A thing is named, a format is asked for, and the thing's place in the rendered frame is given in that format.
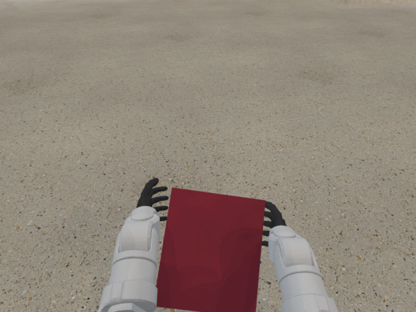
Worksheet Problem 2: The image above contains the robot left forearm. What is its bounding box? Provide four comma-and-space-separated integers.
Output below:
98, 206, 161, 312

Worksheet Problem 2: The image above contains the right robot hand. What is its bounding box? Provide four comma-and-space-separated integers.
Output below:
262, 201, 287, 246

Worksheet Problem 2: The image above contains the carton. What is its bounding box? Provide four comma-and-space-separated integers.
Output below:
156, 187, 265, 312

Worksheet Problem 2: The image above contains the robot right forearm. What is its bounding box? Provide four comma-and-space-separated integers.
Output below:
268, 226, 338, 312

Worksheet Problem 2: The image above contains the left robot hand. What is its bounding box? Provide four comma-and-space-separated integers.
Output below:
136, 178, 169, 221

